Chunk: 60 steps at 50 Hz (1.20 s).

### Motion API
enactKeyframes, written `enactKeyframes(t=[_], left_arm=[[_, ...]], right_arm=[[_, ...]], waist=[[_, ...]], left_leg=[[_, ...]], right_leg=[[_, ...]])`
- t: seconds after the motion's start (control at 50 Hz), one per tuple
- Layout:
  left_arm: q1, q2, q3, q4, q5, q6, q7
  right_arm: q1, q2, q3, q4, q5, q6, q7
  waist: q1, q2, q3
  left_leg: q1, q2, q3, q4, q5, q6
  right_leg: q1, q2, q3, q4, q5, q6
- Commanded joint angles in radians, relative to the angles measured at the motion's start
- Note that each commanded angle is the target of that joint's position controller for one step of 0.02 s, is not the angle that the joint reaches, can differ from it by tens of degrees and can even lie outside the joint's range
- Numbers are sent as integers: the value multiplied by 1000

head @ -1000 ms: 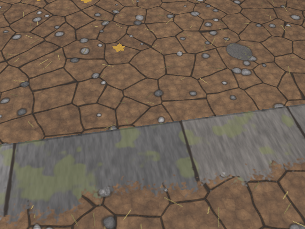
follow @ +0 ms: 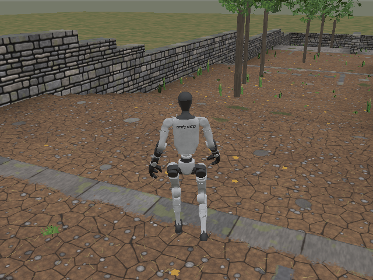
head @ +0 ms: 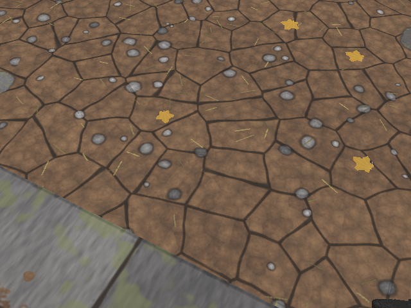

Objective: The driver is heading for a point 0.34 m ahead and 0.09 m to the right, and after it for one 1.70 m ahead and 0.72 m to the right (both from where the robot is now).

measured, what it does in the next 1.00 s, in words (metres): walks ahead, turning right: right foot, then left foot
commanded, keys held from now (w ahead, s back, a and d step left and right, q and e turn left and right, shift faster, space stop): w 0.22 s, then w+e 0.78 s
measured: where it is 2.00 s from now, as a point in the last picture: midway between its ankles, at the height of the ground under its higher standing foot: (302, 155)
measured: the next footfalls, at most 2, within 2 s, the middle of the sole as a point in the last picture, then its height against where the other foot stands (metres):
right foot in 0.48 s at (260, 304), level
left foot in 0.96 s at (209, 216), level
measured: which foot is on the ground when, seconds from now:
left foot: down 0.00-0.50, up 0.52-0.94, down 0.96-1.00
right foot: up 0.00-0.46, down 0.48-0.96, up 0.98-1.00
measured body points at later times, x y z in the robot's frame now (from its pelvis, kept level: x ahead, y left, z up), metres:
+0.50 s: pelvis +0.29 -0.04 +0.00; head +0.32 -0.04 +0.45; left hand +0.50 +0.20 -0.09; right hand +0.32 -0.33 -0.12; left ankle +0.09 +0.07 -0.70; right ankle +0.41 -0.13 -0.72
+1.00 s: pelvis +0.58 -0.04 +0.01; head +0.60 -0.04 +0.45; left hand +0.70 +0.23 -0.11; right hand +0.72 -0.34 -0.05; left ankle +0.70 +0.05 -0.72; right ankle +0.41 -0.12 -0.69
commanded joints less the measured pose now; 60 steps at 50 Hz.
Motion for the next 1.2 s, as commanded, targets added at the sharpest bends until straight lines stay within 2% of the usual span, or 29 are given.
enactKeyframes(t=[0.02,0.06,0.1,0.18,0.24,0.36,0.42,0.44,0.46,0.48,0.5,0.52,0.54,0.56,0.58,0.6,0.68,0.78,0.88,0.92,0.94,0.96,0.98,1.0,1.02,1.04,1.06,1.12,1.2], left_arm=[[-75,119,12,-120,3,-57,-1],[-39,124,21,-106,20,-31,-2],[-24,92,16,-100,27,-10,-2],[-138,56,4,-132,32,1,-1],[-222,36,-5,-148,21,-6,-13],[-334,39,-12,-199,2,-13,-52],[-285,57,-5,-207,4,-14,-68],[-218,80,7,-193,8,-11,-66],[-87,115,28,-160,12,-8,-60],[65,172,49,-135,14,-4,-50],[147,269,73,-132,17,-3,-46],[175,193,53,-121,1,1,-46],[124,155,41,-133,4,6,-39],[61,143,36,-152,9,11,-35],[12,124,29,-164,14,15,-33],[-18,107,22,-178,23,14,-31],[-27,125,29,-183,16,10,-14],[49,146,38,-155,-1,27,9],[104,143,41,-138,-6,48,19],[78,139,43,-146,-2,54,20],[67,111,34,-154,1,54,18],[57,54,13,-174,13,48,13],[186,-13,-9,-201,-3,37,13],[202,67,0,-195,-16,32,15],[111,137,20,-193,-14,37,15],[44,137,24,-206,-3,44,15],[6,126,26,-220,7,45,12],[12,71,23,-231,-6,61,-3],[-52,41,14,-260,4,69,-8]], right_arm=[[174,-127,-38,-16,-4,-22,-9],[101,-90,-22,-31,-22,-26,-12],[108,-105,-24,-11,-18,-38,-17],[161,-123,-25,33,-14,-42,-36],[197,-130,-23,62,-11,-41,-41],[271,-147,-27,130,-14,-34,-41],[245,-167,-33,136,-14,-21,-51],[229,-178,-36,131,-16,-16,-55],[207,-176,-32,123,-17,-8,-61],[210,-159,-21,103,-27,-10,-70],[326,-59,12,73,-39,-35,-56],[288,-85,15,83,-35,-63,-42],[191,-138,2,49,2,-83,-27],[124,-135,7,31,5,-95,-25],[93,-132,3,25,-15,-97,-30],[106,-134,-4,22,-28,-89,-36],[121,-92,3,17,-40,-55,-51],[-70,-47,21,-22,-32,-65,-44],[-142,-94,4,-43,-12,-87,-22],[-73,-115,-11,-27,-8,-96,-23],[12,-138,-25,-8,-15,-100,-29],[149,-187,-40,3,-33,-103,-39],[257,-273,-62,32,-48,-89,-42],[275,-213,-53,43,-21,-80,-35],[232,-139,-33,30,-19,-76,-38],[185,-114,-23,26,-26,-69,-39],[149,-93,-15,33,-29,-64,-39],[118,-75,-9,53,-29,-70,-38],[124,-125,-26,93,-28,-75,-40]], waist=[[-87,21,-189],[-26,50,-148],[-13,45,-130],[-47,50,-70],[-86,64,-46],[-135,61,13],[-94,84,-30],[-58,100,-87],[15,85,-166],[77,35,-269],[31,-207,-400],[63,-206,-460],[71,-145,-313],[51,-45,-211],[16,18,-132],[-22,1,-109],[-57,-51,-88],[16,-72,-74],[28,-97,-76],[-20,-126,-87],[-65,-121,-134],[-130,-46,-256],[-96,238,-392],[-104,289,-373],[-131,168,-237],[-123,97,-157],[-105,83,-95],[-61,131,-54],[-60,88,-39]], left_leg=[[561,301,-494,-330,110,209],[379,254,-391,-377,252,190],[309,242,-327,-415,331,197],[300,203,-222,-452,354,163],[325,186,-173,-458,267,124],[531,280,-156,-415,285,103],[593,292,-106,-312,585,65],[596,278,-81,-228,778,49],[561,237,-32,-58,907,21],[374,206,-1,191,742,-17],[-60,20,5,605,120,-102],[-226,-21,-142,715,-331,-99],[-317,39,-171,747,-278,-85],[-309,82,-150,685,-203,-75],[-273,113,-134,593,-158,-79],[-205,138,-135,532,-127,-86],[-139,138,-98,367,-52,-146],[-57,76,-88,9,254,-170],[6,40,-124,-148,205,-147],[105,40,-115,-192,146,-111],[245,60,-113,-223,148,-79],[483,206,-237,-197,109,-14],[831,436,-639,-234,-31,149],[833,495,-836,-299,-251,178],[718,443,-696,-320,-280,131],[602,395,-550,-331,-176,96],[504,352,-452,-357,-67,83],[373,297,-274,-430,69,74],[379,317,-145,-471,221,99]], right_leg=[[-521,-53,97,114,107,-27],[-386,-86,99,29,163,-16],[-357,-82,79,-35,202,5],[-415,-71,68,-253,430,30],[-389,-40,51,-441,595,19],[-478,-10,40,-572,528,-49],[-389,42,7,-593,392,-99],[-281,81,-27,-588,365,-118],[-96,125,-56,-621,402,-146],[189,32,87,-601,475,-198],[577,-218,598,-651,339,-390],[672,-261,836,-799,221,-404],[571,-238,708,-822,160,-353],[414,-202,594,-838,207,-323],[266,-167,513,-860,300,-308],[168,-138,462,-884,390,-302],[8,-78,345,-926,551,-312],[-26,-12,283,-895,476,-242],[93,-59,423,-793,384,-216],[108,-61,462,-726,404,-192],[81,-20,439,-642,434,-164],[-20,34,366,-405,364,-128],[-360,179,212,-77,-12,-58],[-525,110,203,97,-118,-42],[-565,68,208,156,-27,-33],[-547,36,174,152,51,-26],[-528,12,167,109,102,-21],[-451,-30,134,41,161,-16],[-496,-48,126,-87,275,6]])
Velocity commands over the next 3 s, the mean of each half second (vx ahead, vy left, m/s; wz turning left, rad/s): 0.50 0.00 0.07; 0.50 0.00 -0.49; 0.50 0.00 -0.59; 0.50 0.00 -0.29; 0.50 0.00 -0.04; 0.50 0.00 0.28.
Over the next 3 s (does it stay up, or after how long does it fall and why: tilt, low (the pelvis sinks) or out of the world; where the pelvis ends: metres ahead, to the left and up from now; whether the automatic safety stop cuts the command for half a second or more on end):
stays up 1.41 -0.72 0.01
